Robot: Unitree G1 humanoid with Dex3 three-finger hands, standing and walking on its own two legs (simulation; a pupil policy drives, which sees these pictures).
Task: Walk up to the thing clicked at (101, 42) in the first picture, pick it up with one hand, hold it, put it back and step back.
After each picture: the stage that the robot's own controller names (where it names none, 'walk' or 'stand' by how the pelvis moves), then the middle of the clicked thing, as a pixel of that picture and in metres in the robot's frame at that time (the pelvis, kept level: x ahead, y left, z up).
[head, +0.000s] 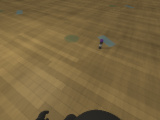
stand; (100, 44) +1.69 -0.26 -0.65
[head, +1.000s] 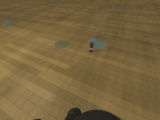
walk; (91, 47) +1.58 +0.10 -0.64
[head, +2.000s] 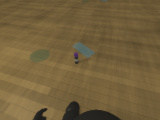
walk; (76, 58) +1.04 +0.30 -0.65
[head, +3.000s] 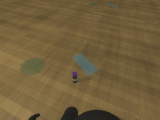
walk; (74, 77) +0.63 +0.21 -0.63
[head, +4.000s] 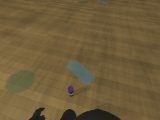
walk; (70, 91) +0.41 +0.18 -0.64
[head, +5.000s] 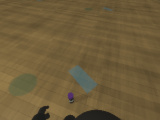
stand; (71, 98) +0.36 +0.19 -0.65
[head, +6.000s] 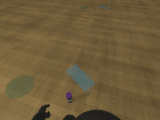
stand; (69, 97) +0.36 +0.21 -0.65
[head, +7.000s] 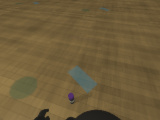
stand; (71, 98) +0.37 +0.21 -0.66
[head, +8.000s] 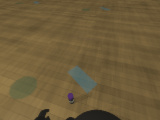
stand; (71, 98) +0.36 +0.21 -0.66
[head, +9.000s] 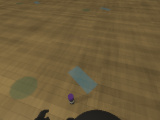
stand; (71, 99) +0.36 +0.21 -0.66
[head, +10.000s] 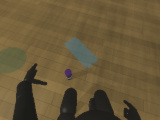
go down; (68, 75) +0.42 +0.18 -0.47
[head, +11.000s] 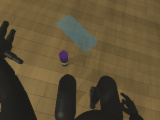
go down; (64, 59) +0.47 +0.19 -0.28
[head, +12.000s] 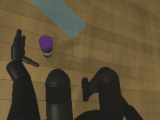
close in; (46, 48) +0.46 +0.22 -0.19
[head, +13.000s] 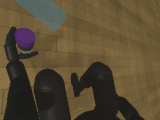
close; (25, 45) +0.46 +0.25 -0.17
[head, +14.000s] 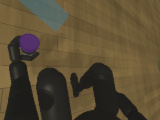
lift; (28, 48) +0.43 +0.25 -0.17
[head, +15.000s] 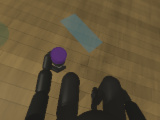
lift; (58, 61) +0.36 +0.23 -0.03
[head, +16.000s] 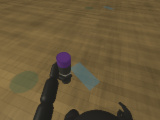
hold; (65, 70) +0.32 +0.17 +0.10
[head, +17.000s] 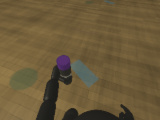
hold; (65, 72) +0.32 +0.17 +0.05
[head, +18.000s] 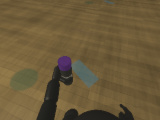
crouch; (66, 72) +0.32 +0.16 +0.05
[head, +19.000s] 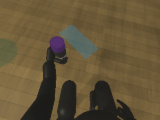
crouch; (60, 53) +0.45 +0.18 -0.02
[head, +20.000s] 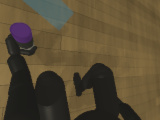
lower; (26, 43) +0.47 +0.25 -0.18
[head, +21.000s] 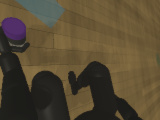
lower; (17, 39) +0.48 +0.26 -0.18
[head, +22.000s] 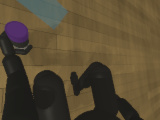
lower; (20, 41) +0.47 +0.26 -0.17
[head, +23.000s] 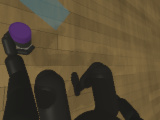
lower; (23, 42) +0.47 +0.26 -0.17
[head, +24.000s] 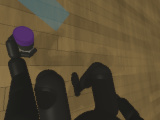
rest; (26, 45) +0.46 +0.25 -0.17
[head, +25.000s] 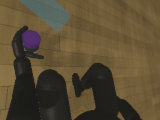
withdraw; (31, 46) +0.45 +0.24 -0.18
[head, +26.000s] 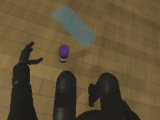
walk; (63, 55) +0.46 +0.19 -0.23
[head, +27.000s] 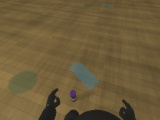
stand; (73, 96) +0.38 +0.15 -0.59
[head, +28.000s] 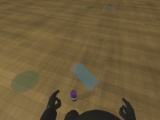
stand; (73, 96) +0.39 +0.16 -0.60
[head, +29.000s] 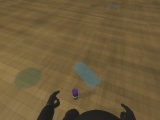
stand; (75, 94) +0.39 +0.15 -0.61
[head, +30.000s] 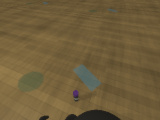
walk; (76, 96) +0.41 +0.16 -0.65
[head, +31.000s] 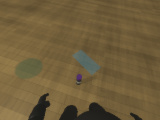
walk; (78, 80) +0.52 +0.08 -0.63
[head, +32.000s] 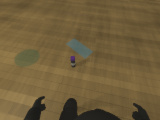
walk; (73, 62) +0.77 +0.24 -0.62
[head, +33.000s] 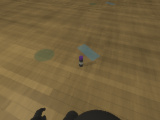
stand; (81, 61) +1.00 +0.17 -0.64
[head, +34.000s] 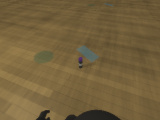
stand; (80, 62) +1.00 +0.18 -0.66
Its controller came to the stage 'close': yes
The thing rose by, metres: 0.70
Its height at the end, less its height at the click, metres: +0.00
